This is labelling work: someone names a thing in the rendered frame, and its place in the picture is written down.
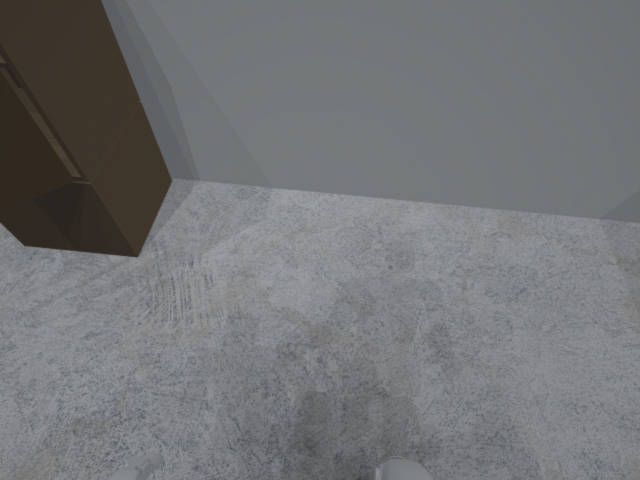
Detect left robot hand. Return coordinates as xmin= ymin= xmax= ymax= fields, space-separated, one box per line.
xmin=110 ymin=453 xmax=162 ymax=480

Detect cupboard door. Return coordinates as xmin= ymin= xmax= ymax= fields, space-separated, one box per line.
xmin=0 ymin=71 xmax=75 ymax=212

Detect right robot thigh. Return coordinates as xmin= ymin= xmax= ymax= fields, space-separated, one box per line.
xmin=374 ymin=459 xmax=433 ymax=480

